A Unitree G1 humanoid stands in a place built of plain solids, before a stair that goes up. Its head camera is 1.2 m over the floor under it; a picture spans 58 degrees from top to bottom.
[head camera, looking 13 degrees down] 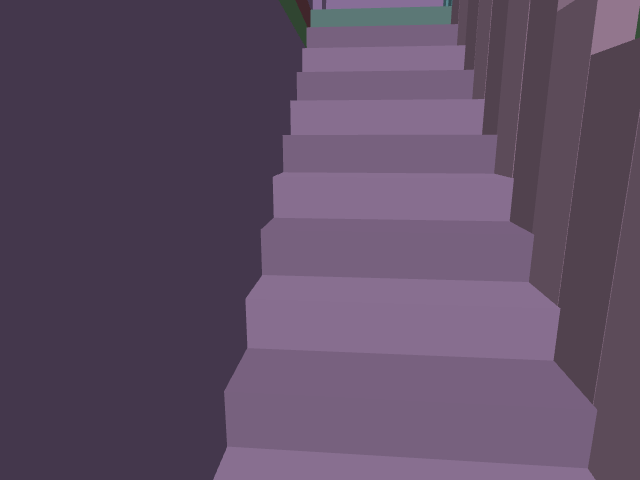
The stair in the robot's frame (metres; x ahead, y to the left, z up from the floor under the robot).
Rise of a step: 0.18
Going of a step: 0.26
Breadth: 0.98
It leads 5 degrees to the right of straight ahead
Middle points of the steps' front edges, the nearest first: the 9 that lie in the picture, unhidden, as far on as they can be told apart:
1.03 -0.22 0.53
1.28 -0.25 0.70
1.53 -0.27 0.88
1.79 -0.29 1.05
2.04 -0.31 1.23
2.30 -0.33 1.40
2.55 -0.36 1.58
2.80 -0.38 1.75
3.06 -0.40 1.93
